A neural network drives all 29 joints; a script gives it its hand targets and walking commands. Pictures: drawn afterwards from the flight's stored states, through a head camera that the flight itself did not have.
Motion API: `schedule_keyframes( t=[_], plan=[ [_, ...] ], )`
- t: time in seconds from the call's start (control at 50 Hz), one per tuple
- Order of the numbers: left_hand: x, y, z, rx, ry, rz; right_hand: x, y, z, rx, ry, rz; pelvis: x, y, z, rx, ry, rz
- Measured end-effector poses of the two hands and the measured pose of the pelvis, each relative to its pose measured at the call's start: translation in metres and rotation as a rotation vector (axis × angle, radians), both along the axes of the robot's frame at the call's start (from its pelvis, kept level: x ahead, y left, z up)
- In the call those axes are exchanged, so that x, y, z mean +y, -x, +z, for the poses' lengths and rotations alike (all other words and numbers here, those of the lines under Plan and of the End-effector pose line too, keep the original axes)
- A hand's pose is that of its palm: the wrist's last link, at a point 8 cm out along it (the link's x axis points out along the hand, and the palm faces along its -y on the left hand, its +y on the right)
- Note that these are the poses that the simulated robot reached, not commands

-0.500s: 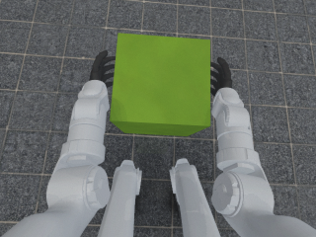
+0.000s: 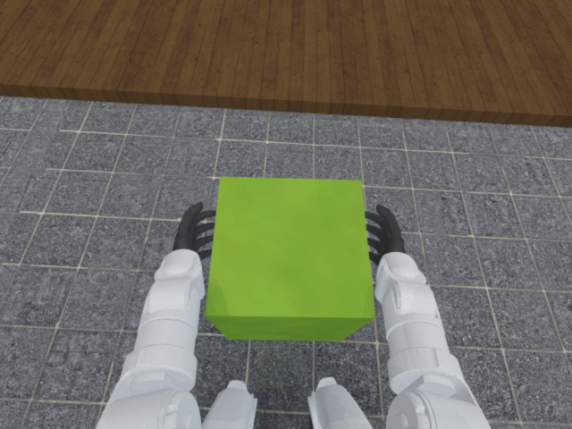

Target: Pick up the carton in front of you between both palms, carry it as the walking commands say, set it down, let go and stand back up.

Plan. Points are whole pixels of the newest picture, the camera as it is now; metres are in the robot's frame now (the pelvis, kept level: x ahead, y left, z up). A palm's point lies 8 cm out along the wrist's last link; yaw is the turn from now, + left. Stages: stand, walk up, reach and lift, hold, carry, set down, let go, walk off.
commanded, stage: reach and lift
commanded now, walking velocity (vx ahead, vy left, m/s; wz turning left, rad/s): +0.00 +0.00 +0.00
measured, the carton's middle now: (287, 268) +0.37 -0.01 -0.10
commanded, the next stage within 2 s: hold in 1.42 s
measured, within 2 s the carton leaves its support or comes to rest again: neither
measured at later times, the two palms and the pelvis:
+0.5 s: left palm (154, 245) +0.32 +0.15 +0.10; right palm (426, 241) +0.32 -0.15 +0.10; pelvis +0.03 +0.00 +0.08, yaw +0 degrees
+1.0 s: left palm (151, 241) +0.32 +0.15 +0.11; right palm (429, 237) +0.32 -0.15 +0.11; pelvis +0.02 +0.00 +0.08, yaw +0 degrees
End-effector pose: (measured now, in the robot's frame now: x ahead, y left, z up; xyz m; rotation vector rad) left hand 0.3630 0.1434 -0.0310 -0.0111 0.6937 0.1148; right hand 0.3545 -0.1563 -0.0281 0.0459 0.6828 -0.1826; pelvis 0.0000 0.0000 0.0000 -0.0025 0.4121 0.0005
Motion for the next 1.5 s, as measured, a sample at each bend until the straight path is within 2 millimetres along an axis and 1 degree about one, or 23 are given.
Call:
schedule_keyframes(
  t=[0.14, 0.26, 0.4, 0.48, 0.54, 0.64, 0.78, 1.24, 1.42, 1.5],
  plan=[
    [0.001, 0.014, 0.042, -0.002, -0.002, 0.009, 0.001, 0.011, 0.042, -0.002, 0.003, 0.012, -0.001, -0.015, 0.034, -0.114, -0.001, 0.0],
    [0.003, 0.026, 0.077, -0.009, -0.003, 0.019, 0.002, 0.02, 0.076, -0.008, 0.007, 0.026, -0.002, -0.026, 0.058, -0.22, -0.003, 0.0],
    [0.003, 0.04, 0.115, -0.028, -0.015, 0.022, 0.003, 0.03, 0.114, -0.027, 0.024, 0.05, -0.003, -0.032, 0.075, -0.346, -0.003, 0.002],
    [0.003, 0.044, 0.129, -0.026, -0.033, 0.008, 0.003, 0.035, 0.128, -0.025, 0.037, 0.061, -0.003, -0.031, 0.079, -0.406, -0.003, 0.001],
    [0.003, 0.048, 0.132, -0.01, -0.037, 0.003, 0.003, 0.038, 0.131, -0.008, 0.042, 0.066, -0.003, -0.027, 0.079, -0.437, -0.003, 0.0],
    [0.004, 0.052, 0.132, 0.007, -0.036, 0.006, 0.003, 0.042, 0.13, 0.008, 0.04, 0.067, -0.003, -0.02, 0.078, -0.461, -0.002, 0.0],
    [0.004, 0.05, 0.135, -0.006, -0.032, 0.009, 0.004, 0.04, 0.134, -0.005, 0.037, 0.063, -0.003, -0.015, 0.078, -0.469, -0.002, 0.001],
    [0.004, 0.043, 0.145, -0.004, -0.055, -0.008, 0.003, 0.033, 0.144, -0.002, 0.059, 0.077, -0.002, -0.033, 0.084, -0.483, -0.002, -0.002],
    [0.004, 0.045, 0.15, -0.006, -0.056, -0.008, 0.003, 0.035, 0.149, -0.004, 0.061, 0.08, -0.002, -0.034, 0.085, -0.495, -0.002, -0.001],
    [0.004, 0.046, 0.156, -0.023, -0.054, -0.005, 0.003, 0.036, 0.155, -0.021, 0.061, 0.078, -0.003, -0.034, 0.086, -0.503, -0.002, 0.0]
  ],
)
